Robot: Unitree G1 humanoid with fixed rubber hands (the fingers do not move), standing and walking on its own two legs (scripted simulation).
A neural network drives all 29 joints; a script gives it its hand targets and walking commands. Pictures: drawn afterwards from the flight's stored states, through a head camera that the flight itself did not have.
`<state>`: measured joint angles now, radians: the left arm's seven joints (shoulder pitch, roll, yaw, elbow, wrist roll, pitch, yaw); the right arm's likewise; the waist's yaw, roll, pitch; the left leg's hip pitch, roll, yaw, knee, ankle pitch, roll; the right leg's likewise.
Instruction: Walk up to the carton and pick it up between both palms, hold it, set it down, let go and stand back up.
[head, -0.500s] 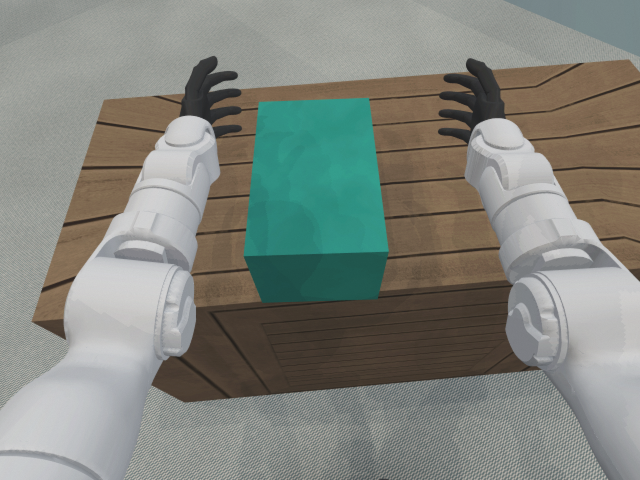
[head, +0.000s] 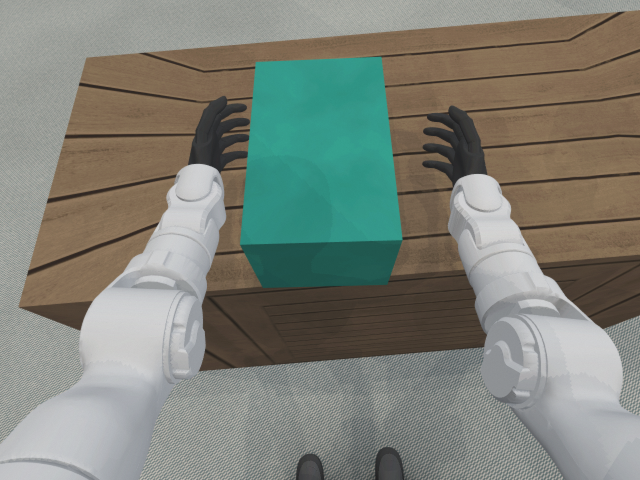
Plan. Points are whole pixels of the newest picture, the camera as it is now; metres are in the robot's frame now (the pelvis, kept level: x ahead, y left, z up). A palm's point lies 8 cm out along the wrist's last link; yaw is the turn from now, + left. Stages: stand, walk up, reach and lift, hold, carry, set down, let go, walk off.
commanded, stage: reach and lift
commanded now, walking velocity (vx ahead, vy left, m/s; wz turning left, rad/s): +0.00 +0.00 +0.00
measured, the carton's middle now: (321, 173) +0.51 +0.01 -0.01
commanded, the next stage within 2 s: none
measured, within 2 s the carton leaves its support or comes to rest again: neither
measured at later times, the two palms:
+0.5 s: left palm (220, 175) +0.50 +0.14 +0.02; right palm (428, 179) +0.47 -0.13 +0.02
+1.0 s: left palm (224, 180) +0.49 +0.14 +0.02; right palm (428, 186) +0.47 -0.13 +0.01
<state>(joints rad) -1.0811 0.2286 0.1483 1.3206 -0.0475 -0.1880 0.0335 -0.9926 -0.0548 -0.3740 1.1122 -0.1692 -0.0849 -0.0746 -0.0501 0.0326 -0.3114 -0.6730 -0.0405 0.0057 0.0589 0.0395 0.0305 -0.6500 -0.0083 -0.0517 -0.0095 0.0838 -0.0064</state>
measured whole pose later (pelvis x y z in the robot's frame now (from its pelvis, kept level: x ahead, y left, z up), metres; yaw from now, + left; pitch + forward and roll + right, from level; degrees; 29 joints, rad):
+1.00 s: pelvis +0.03 +0.00 +0.00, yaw +2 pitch +33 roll +0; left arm -0.91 -0.03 0.52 1.05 0.39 -0.21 0.06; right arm -0.84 0.19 -0.79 0.89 -0.59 -0.26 -0.04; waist -0.04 0.02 -0.30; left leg -0.56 -0.05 -0.04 -0.09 0.08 0.04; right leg -0.56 -0.01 -0.09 -0.09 0.07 0.00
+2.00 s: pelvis +0.02 +0.01 +0.00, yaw +2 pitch +35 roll +0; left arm -0.95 -0.03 0.53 1.08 0.42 -0.21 0.08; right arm -0.87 0.18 -0.79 0.90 -0.59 -0.25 -0.04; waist -0.04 0.02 -0.33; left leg -0.62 -0.05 -0.03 -0.09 0.09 0.04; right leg -0.62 -0.02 -0.09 -0.09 0.09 0.00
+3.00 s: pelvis +0.02 -0.01 +0.01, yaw +0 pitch +27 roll +0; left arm -1.00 0.08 0.21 1.31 0.08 -0.02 0.17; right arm -0.85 0.07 -0.43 1.02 -0.18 0.06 -0.16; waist -0.02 0.05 -0.35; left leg -0.58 -0.02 0.00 0.16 -0.06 0.03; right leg -0.56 0.01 -0.05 0.12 -0.03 -0.02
